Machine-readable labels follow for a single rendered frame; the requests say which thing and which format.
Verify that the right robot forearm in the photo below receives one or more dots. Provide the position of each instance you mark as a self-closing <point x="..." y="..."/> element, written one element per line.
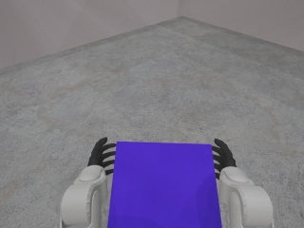
<point x="249" y="205"/>

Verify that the robot right hand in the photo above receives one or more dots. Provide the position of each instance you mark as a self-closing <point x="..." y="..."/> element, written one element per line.
<point x="225" y="157"/>

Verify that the left robot forearm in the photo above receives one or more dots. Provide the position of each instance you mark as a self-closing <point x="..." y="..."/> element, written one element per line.
<point x="81" y="204"/>

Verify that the carton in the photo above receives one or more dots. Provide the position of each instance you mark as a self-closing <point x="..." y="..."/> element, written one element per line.
<point x="164" y="185"/>

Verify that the robot left hand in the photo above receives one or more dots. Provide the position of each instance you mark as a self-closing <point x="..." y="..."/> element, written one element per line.
<point x="98" y="155"/>

